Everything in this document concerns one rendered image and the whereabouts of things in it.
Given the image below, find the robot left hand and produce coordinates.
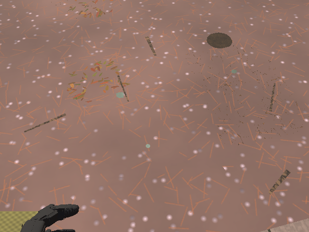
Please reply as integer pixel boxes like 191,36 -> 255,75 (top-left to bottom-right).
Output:
20,204 -> 79,232

